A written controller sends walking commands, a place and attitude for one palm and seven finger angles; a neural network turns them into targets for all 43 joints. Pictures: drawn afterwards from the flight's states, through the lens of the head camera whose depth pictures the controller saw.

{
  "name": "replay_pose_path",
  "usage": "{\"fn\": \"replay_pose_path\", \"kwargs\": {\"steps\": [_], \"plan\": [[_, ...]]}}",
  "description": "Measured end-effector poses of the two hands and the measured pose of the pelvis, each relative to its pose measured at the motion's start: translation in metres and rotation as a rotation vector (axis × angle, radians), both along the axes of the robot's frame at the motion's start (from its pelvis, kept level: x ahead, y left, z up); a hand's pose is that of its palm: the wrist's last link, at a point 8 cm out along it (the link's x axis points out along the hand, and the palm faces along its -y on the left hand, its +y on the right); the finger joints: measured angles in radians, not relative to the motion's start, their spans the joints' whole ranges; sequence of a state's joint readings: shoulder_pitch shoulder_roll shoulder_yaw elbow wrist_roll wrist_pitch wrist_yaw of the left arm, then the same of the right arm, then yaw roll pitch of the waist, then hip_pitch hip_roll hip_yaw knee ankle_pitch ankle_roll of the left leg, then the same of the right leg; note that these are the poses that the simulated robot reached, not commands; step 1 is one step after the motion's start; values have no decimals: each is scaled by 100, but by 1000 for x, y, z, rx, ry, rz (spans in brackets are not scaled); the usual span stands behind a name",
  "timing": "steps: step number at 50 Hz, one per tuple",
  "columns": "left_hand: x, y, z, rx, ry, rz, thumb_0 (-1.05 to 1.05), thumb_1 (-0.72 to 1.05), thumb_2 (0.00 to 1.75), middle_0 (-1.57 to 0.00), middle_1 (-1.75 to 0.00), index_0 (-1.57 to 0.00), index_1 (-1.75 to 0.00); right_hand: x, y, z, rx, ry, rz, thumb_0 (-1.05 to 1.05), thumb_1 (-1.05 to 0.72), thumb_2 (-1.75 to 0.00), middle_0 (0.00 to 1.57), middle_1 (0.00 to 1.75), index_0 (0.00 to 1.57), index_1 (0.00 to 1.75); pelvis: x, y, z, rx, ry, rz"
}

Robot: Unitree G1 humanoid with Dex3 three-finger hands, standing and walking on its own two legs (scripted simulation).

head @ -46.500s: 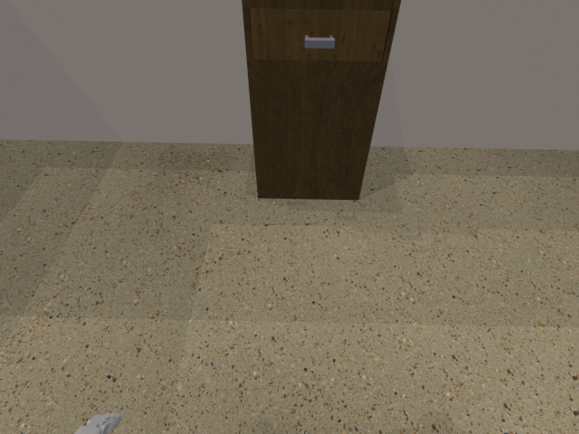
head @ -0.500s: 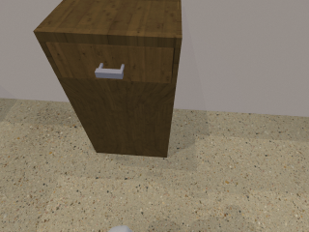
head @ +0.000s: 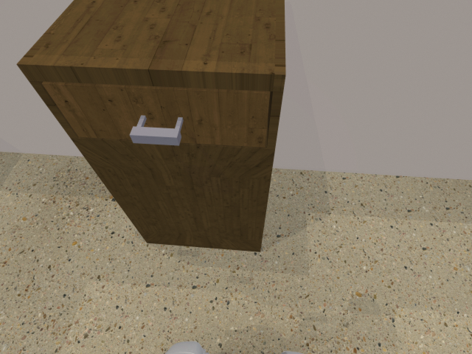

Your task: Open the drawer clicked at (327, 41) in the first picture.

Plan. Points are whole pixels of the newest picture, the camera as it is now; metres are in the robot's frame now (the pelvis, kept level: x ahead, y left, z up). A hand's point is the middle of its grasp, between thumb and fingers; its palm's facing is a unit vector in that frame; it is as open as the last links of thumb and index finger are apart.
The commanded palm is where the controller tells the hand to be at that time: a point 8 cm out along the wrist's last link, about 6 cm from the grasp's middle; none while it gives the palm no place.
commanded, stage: come to a stop and stand still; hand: left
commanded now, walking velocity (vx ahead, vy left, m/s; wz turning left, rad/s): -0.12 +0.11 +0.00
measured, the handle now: (158, 128) +0.53 +0.20 +0.02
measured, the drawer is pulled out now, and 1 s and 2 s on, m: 0.00 0.00 0.00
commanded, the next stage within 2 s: look again from close up in 1.98 s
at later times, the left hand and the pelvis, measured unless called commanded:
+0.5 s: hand out of the picture +0.01 +0.22 -0.17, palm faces +0.00 -0.96 -0.27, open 7.3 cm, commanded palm none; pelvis -0.03 +0.03 -0.01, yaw -1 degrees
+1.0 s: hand out of the picture -0.04 +0.17 -0.16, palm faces -0.02 -0.98 -0.21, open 7.3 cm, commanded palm none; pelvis -0.05 +0.00 +0.01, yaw -1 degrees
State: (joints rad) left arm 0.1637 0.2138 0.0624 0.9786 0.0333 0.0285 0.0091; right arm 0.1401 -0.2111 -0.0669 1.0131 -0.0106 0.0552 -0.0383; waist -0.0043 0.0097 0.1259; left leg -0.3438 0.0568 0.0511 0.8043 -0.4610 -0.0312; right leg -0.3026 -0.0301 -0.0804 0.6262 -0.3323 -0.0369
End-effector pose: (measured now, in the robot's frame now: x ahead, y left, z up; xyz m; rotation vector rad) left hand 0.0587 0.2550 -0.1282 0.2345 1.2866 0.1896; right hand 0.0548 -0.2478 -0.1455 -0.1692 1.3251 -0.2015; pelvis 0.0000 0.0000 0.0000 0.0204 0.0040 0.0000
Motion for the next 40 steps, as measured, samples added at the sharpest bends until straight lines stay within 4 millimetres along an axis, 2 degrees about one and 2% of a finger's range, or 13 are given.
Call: {"fn": "replay_pose_path", "kwargs": {"steps": [5,11,16,20,23,27,33,40], "plan": [[16,-5,7,5,-41,-6,0,91,90,-20,-30,-20,-30,3,-10,11,-18,9,5,1,-91,-89,20,30,20,30,-3,-1,8,6,6,2],[15,-3,0,-32,-67,-1,0,91,90,-20,-30,-20,-30,7,4,20,-22,-33,37,1,-91,-89,20,30,20,30,-9,7,9,-6,-2,6],[-2,3,-9,-56,-48,26,0,91,90,-20,-30,-20,-30,-5,20,20,-21,-40,72,1,-91,-89,20,30,20,30,-17,13,5,-11,-17,1],[-24,8,-14,-29,-55,11,0,91,90,-20,-30,-20,-30,-6,26,9,8,-93,52,1,-90,-89,20,30,20,30,-21,17,-6,-17,-1,-18],[-44,13,-13,-18,-12,-15,0,91,90,-20,-30,-20,-30,-9,38,8,34,-156,27,1,-91,-89,20,30,20,30,-27,23,-7,-12,-31,-21],[-60,17,-6,-3,7,-3,0,91,90,-20,-30,-20,-30,-24,49,7,57,-187,22,0,-92,-89,20,30,20,30,-34,26,-4,-8,-51,-33],[-82,10,4,-4,13,-12,0,91,90,-20,-30,-20,-30,-53,42,2,73,-139,22,0,-94,-89,21,30,20,30,-49,23,1,-4,-58,-37],[-101,-7,7,-23,56,-14,0,91,90,-20,-30,-20,-30,-99,31,0,80,-36,7,0,-92,-89,20,30,20,30,-57,12,6,0,-34,-32]]}}
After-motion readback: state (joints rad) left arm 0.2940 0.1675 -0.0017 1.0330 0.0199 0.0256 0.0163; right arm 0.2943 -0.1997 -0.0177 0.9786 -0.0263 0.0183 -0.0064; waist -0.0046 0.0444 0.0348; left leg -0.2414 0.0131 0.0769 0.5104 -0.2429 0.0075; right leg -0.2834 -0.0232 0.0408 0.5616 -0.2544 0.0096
